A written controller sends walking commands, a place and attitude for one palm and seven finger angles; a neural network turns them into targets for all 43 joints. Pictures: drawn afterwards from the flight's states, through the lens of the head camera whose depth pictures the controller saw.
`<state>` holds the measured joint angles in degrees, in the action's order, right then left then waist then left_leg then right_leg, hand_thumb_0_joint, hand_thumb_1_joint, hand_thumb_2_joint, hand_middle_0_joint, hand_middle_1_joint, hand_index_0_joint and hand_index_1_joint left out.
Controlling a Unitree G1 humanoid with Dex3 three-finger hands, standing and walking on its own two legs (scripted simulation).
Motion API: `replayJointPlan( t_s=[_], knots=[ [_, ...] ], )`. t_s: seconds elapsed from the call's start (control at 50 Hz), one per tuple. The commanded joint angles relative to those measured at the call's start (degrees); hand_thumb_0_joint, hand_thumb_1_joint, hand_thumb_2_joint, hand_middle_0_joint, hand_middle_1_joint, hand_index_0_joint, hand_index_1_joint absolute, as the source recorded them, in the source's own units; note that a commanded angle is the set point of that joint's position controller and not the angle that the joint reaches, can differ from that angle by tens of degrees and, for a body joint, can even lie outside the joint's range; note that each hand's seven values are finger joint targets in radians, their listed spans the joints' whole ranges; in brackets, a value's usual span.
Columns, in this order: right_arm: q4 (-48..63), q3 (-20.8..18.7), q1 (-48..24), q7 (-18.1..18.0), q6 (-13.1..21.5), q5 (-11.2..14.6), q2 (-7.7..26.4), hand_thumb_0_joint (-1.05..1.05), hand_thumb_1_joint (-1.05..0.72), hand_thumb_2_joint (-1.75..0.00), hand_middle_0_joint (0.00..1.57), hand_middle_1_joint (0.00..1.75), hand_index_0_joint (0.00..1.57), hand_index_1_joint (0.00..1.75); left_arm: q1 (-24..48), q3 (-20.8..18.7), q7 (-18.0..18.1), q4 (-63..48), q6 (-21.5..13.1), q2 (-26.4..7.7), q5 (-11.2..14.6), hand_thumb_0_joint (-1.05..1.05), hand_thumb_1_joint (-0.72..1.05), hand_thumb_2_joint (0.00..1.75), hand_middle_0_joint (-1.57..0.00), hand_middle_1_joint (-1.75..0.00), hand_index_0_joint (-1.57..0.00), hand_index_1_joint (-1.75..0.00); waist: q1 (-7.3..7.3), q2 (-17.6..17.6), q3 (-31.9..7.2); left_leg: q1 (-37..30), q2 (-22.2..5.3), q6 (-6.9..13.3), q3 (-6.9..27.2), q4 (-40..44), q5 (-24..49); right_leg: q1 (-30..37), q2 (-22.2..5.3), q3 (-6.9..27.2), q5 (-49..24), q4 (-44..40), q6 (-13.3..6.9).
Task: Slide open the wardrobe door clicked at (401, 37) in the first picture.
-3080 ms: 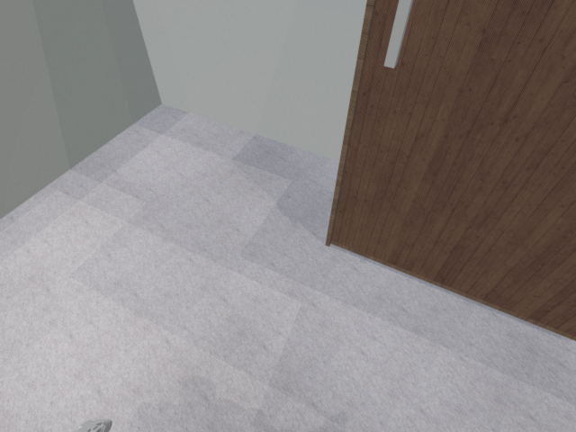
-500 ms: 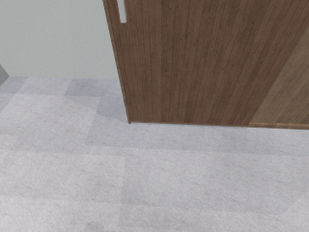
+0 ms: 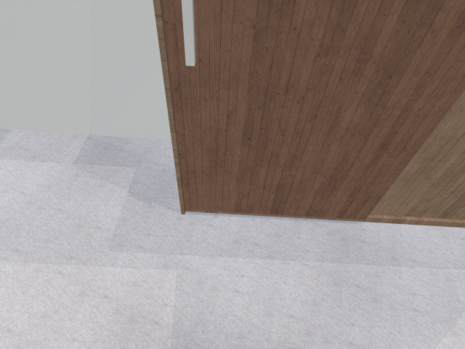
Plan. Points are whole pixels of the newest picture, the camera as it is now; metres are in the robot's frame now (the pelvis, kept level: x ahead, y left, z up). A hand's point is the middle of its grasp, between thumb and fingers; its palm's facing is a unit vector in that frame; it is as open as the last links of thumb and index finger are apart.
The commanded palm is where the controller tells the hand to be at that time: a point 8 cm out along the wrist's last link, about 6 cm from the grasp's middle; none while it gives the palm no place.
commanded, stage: take the last steps up to it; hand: left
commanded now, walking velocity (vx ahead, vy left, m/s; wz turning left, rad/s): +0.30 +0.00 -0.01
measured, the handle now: out of the picture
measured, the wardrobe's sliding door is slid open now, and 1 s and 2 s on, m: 0.00 0.00 0.00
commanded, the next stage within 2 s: come to a stop and stand still in 0.68 s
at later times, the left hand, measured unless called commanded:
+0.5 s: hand (161, 303) +0.24 +0.16 -0.17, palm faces +0.09 -0.97 -0.22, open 7.1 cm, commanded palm none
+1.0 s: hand (155, 255) +0.36 +0.20 -0.18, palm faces +0.06 -0.98 -0.19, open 7.3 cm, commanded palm none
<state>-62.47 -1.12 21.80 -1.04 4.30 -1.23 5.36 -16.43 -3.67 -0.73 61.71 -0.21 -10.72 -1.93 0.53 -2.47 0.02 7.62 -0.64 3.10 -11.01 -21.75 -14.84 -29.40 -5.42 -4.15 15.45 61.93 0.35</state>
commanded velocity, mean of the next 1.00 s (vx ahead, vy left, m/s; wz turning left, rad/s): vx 0.12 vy -0.01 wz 0.00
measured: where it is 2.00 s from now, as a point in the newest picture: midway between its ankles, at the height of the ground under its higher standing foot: (219, 328)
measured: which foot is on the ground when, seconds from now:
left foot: down 0.00-0.26, up 0.28-0.64, down 0.66-1.00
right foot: up 0.00-0.24, down 0.26-0.66, up 0.68-1.00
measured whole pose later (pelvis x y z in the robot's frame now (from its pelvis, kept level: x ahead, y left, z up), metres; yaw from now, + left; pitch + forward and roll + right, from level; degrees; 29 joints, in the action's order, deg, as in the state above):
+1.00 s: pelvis +0.34 +0.02 +0.00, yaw +1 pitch -1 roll +0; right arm -62.4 -2.1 14.1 -1.8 0.9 -1.2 7.6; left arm -14.1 -2.4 1.9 61.8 0.8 -9.5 -1.4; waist 0.4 -1.8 2.9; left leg 11.5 -2.1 2.6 -11.4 -26.0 -13.7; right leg -20.4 -4.5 -4.4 17.2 38.4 1.6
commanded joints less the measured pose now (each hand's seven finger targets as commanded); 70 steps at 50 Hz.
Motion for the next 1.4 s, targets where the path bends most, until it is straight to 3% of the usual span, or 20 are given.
replayJointPlan(
  t_s=[0.0,0.14,0.2,0.22,0.24,0.26,0.32,0.4,0.58,0.62,0.64,0.68,0.74,0.9,0.98,1.02,1.1,1.26,1.28,1.38],
  knots=[
    [-1.02,-1.9,6.44,-0.91,0.72,0.19,7.63,0.0,-0.9,-0.9,0.2,0.3,0.2,0.3,3.3,-0.15,-0.29,-4.51,-0.54,0.0,0.05,0.0,0.9,0.9,-0.2,-0.3,-0.2,-0.3,0.18,6.52,6.23,-2.99,-15.57,6.0,11.66,13.01,11.16,-6.88,-2.32,0.31,-3.02,-8.0,1.35],
    [-3.57,-2.32,9.35,-0.77,0.08,-0.53,7.53,0.0,-0.9,-0.9,0.2,0.3,0.2,0.3,12.2,-0.03,-0.26,-7.68,-1.33,1.0,0.18,0.0,0.9,0.9,-0.2,-0.3,-0.2,-0.3,2.22,7.71,9.0,-3.43,-16.23,5.73,9.48,9.16,16.96,-0.77,0.0,-2.99,-2.58,-23.03,-0.21],
    [-3.86,-2.45,7.87,-0.71,-0.19,-0.27,8.43,0.0,-0.9,-0.9,0.2,0.3,0.2,0.3,2.51,-0.71,-0.09,-4.83,-2.41,-0.81,0.01,0.0,0.9,0.9,-0.2,-0.3,-0.2,-0.3,-2.74,5.05,2.83,-3.04,-13.16,3.19,6.02,-4.63,28.28,15.23,4.17,-6.18,-4.88,-31.91,-1.99],
    [-3.58,-2.46,7.57,-0.4,0.04,0.32,7.89,0.0,-0.9,-0.9,0.2,0.3,0.2,0.3,-5.82,-1.58,0.29,-2.09,-3.23,-3.94,-0.3,0.0,0.9,0.9,-0.2,-0.3,-0.2,-0.3,-6.23,1.59,-2.26,4.38,-11.05,1.03,4.36,-16.64,25.96,29.79,0.4,-1.3,-6.66,-33.46,-4.07],
    [-1.74,-1.9,9.43,0.17,0.53,0.99,4.88,0.0,-0.9,-0.9,0.2,0.3,0.2,0.3,-14.13,-3.35,1.14,-0.2,-4.03,-10.54,-0.45,0.0,0.9,0.9,-0.2,-0.3,-0.2,-0.3,-8.01,-10.94,-10.24,19.63,-3.94,-2.08,0.12,-35.04,4.09,45.25,-15.67,19.61,-8.99,-37.16,-10.07],
    [0.13,-1.73,6.81,0.18,0.17,0.96,5.85,0.0,-0.9,-0.9,0.2,0.3,0.2,0.3,-17.12,-3.68,1.28,0.67,-3.91,-13.79,0.89,0.0,0.9,0.9,-0.2,-0.3,-0.2,-0.3,-8.09,-11.58,-11.83,26.28,-0.8,-2.49,4.98,-49.01,-18.25,45.26,-23.16,31.46,-10.31,-44.01,-14.83],
    [1.69,-2.44,-2.08,0.66,-1.24,0.06,4.16,0.0,-0.9,-0.9,0.2,0.3,0.2,0.3,-3.54,-1.47,1.9,-2.15,-3.59,-5.44,0.81,0.0,0.9,0.9,-0.2,-0.3,-0.2,-0.3,-3.72,-0.23,3.54,28.33,-8.41,-2.23,10.9,-52.08,-6.0,21.07,-17.8,18.84,2.93,-49.74,-10.58],
    [0.87,-2.2,2.58,1.31,-3.22,-0.49,1.84,0.0,-0.9,-0.9,0.2,0.3,0.2,0.3,-0.74,-0.51,2.14,-2.89,-4.48,-1.82,-0.11,0.0,0.9,0.9,-0.2,-0.3,-0.2,-0.3,1.08,-2.87,3.18,20.51,-8.67,-4.57,7.47,-38.07,-2.71,12.55,-12.2,4.22,-6.69,-51.03,-8.34],
    [5.66,-2.1,-6.29,2.57,-1.84,-0.15,6.19,0.0,-0.9,-0.9,0.2,0.3,0.2,0.3,-2.0,-0.92,1.35,-1.11,-3.51,-7.49,0.38,0.0,0.9,0.9,-0.2,-0.3,-0.2,-0.3,0.1,-3.53,4.51,10.57,-5.25,-4.34,2.29,-12.91,2.94,15.69,-10.51,1.47,-4.29,-45.54,-6.65],
    [3.44,-2.86,1.26,1.95,-1.17,-0.5,10.19,0.0,-0.9,-0.9,0.2,0.3,0.2,0.3,-2.93,-0.51,1.33,-1.11,-2.8,-5.4,0.56,0.0,0.9,0.9,-0.2,-0.3,-0.2,-0.3,3.33,6.52,1.4,-4.16,-6.66,-3.44,5.27,-5.03,5.33,9.82,-5.76,-2.02,-2.74,-31.4,-3.83],
    [2.44,-4.13,6.89,1.21,-0.92,-1.15,15.87,0.0,-0.9,-0.9,0.2,0.3,0.2,0.3,-3.87,-0.12,0.99,-2.19,-2.56,-2.52,1.01,0.0,0.9,0.9,-0.2,-0.3,-0.2,-0.3,4.89,19.21,-1.27,-10.24,-17.82,0.99,20.04,1.17,7.13,2.03,1.4,-7.1,9.1,-16.23,-0.85],
    [2.19,-3.81,6.23,0.12,-1.53,-0.62,16.97,0.0,-0.9,-0.9,0.2,0.3,0.2,0.3,-1.29,0.27,1.49,-3.77,-2.21,-2.51,0.52,0.0,0.9,0.9,-0.2,-0.3,-0.2,-0.3,4.95,20.99,-1.48,-7.14,-25.37,6.14,29.81,8.92,0.73,-5.15,2.11,0.06,19.07,4.43,-1.17],
    [4.65,-1.97,-3.0,-0.19,-0.86,-0.24,10.88,0.0,-0.9,-0.9,0.2,0.3,0.2,0.3,-1.67,0.08,0.53,-1.72,-1.82,-1.51,0.12,0.0,0.9,0.9,-0.2,-0.3,-0.2,-0.3,0.7,8.92,3.57,4.35,-19.8,4.08,18.52,10.72,0.31,-2.63,-1.93,2.16,7.15,5.15,-0.37],
    [2.52,-1.87,-6.21,-1.53,-2.04,0.09,9.95,0.0,-0.9,-0.9,0.2,0.3,0.2,0.3,-3.7,1.33,2.48,-0.58,0.73,0.63,0.76,0.0,0.9,0.9,-0.2,-0.3,-0.2,-0.3,-0.78,9.6,-0.49,1.07,-17.49,4.86,8.43,2.42,38.61,10.23,0.58,0.09,3.86,-21.58,1.74],
    [2.06,-3.34,-5.75,-1.57,-3.72,0.23,10.64,0.0,-0.9,-0.9,0.2,0.3,0.2,0.3,-3.37,0.28,2.71,-1.75,1.14,-1.59,0.41,0.0,0.9,0.9,-0.2,-0.3,-0.2,-0.3,-1.22,11.4,0.86,2.24,-16.0,3.09,8.71,-1.63,33.67,13.78,1.32,-0.68,-3.78,-29.88,0.76],
    [2.48,-3.61,-5.0,-1.31,-4.22,0.48,8.94,0.0,-0.9,-0.9,0.2,0.3,0.2,0.3,-4.18,-0.41,2.97,-2.25,0.49,-4.68,0.04,0.0,0.9,0.9,-0.2,-0.3,-0.2,-0.3,-1.57,4.37,-0.41,5.92,-11.26,-0.76,6.21,-8.03,22.8,18.83,-3.16,4.07,-25.38,-34.42,-0.76],
    [4.45,-3.44,-6.21,-1.04,-6.53,0.82,5.46,0.0,-0.9,-0.9,0.2,0.3,0.2,0.3,-2.25,-1.05,3.5,-3.4,0.22,-7.85,0.29,0.0,0.9,0.9,-0.2,-0.3,-0.2,-0.3,-2.53,-10.99,-3.53,14.57,-1.61,-4.28,8.34,-33.2,-20.05,19.88,-17.42,15.03,-46.58,-39.62,-13.64],
    [4.8,-2.81,-4.46,-0.22,-6.07,0.7,5.15,0.0,-0.9,-0.9,0.2,0.3,0.2,0.3,4.88,-1.96,3.73,-6.64,0.86,-8.56,-0.21,0.0,0.9,0.9,-0.2,-0.3,-0.2,-0.3,-0.84,-7.99,-3.91,11.68,-1.49,-5.56,8.34,-21.28,-11.43,19.05,-12.17,9.66,-25.7,-38.98,-10.42],
    [9.18,-3.37,-5.15,-0.13,-4.47,1.29,9.13,0.0,-0.9,-0.9,0.2,0.3,0.2,0.3,1.89,-0.96,6.17,-7.9,0.2,-11.28,0.03,0.0,0.9,0.9,-0.2,-0.3,-0.2,-0.3,0.47,-4.99,-12.74,11.21,1.59,-6.44,5.45,-19.14,-12.31,29.19,-12.24,15.0,-53.26,-30.82,-9.09],
    [15.01,-2.89,-8.11,-0.39,-4.47,-0.21,12.96,0.0,-0.9,-0.9,0.2,0.3,0.2,0.3,3.8,0.65,4.03,-11.87,2.49,-4.13,0.56,0.0,0.9,0.9,-0.2,-0.3,-0.2,-0.3,-0.99,12.46,1.44,12.09,-11.57,2.25,19.29,0.67,15.26,12.45,2.72,-0.64,6.24,-23.45,-0.95]
  ],
)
